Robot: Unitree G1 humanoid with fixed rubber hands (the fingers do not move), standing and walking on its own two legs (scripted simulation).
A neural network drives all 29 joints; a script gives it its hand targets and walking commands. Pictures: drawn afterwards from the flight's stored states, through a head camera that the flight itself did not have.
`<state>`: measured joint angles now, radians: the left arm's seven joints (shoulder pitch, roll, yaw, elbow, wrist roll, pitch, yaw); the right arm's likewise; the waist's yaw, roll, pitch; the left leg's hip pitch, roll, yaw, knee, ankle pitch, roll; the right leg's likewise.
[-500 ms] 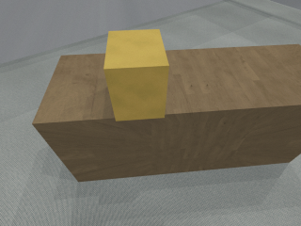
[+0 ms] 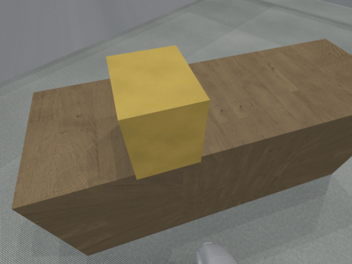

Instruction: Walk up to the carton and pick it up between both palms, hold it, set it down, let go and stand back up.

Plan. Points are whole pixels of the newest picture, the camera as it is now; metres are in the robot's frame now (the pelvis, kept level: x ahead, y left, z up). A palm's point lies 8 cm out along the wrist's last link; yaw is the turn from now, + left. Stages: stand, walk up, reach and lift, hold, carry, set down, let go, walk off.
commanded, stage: walk up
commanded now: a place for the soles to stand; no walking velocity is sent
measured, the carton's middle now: (156, 112) +0.52 +0.04 +0.02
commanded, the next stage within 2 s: none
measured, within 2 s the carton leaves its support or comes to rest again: neither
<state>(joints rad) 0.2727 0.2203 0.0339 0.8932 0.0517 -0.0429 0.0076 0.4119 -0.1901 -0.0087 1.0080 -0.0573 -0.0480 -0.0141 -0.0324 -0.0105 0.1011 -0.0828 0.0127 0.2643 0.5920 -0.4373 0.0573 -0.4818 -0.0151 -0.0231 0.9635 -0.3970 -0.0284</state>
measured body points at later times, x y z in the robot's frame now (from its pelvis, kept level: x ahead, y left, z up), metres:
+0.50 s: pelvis +0.08 +0.06 +0.00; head +0.12 +0.09 +0.44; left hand +0.20 +0.30 -0.16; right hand +0.17 -0.19 -0.12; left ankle +0.07 +0.16 -0.72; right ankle +0.07 -0.08 -0.68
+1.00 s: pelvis +0.06 +0.04 +0.01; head +0.08 +0.04 +0.45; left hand +0.15 +0.28 -0.14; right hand +0.15 -0.20 -0.13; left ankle +0.07 +0.16 -0.72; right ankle +0.08 -0.07 -0.72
